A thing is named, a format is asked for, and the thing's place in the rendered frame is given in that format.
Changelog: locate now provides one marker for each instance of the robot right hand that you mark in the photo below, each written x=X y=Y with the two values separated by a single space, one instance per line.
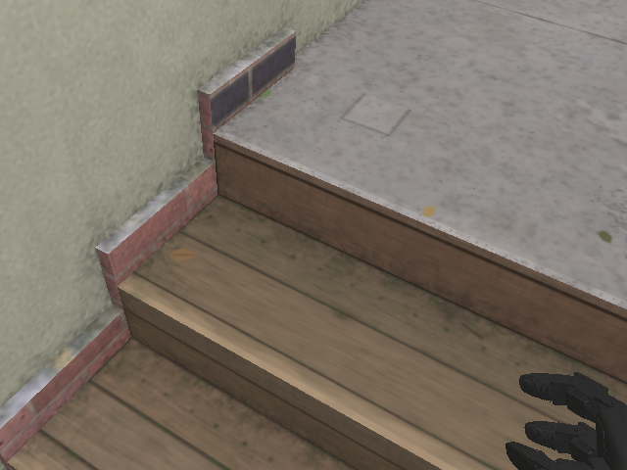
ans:
x=602 y=449

